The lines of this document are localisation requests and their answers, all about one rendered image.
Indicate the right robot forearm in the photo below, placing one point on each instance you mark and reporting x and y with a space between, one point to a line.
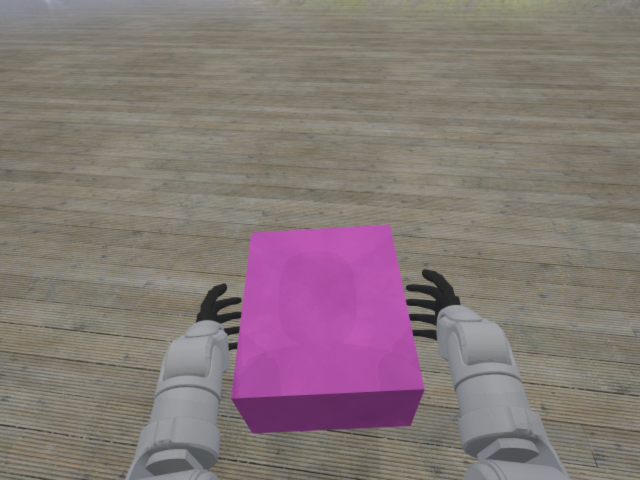
496 421

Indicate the left robot forearm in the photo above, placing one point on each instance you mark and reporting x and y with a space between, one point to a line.
182 433

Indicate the right robot hand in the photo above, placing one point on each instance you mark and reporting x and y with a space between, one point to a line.
444 296

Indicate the carton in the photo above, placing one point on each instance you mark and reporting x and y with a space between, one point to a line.
325 339

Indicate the left robot hand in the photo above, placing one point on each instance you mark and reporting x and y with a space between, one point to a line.
210 308

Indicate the right robot upper arm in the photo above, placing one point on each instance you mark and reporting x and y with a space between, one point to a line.
504 470

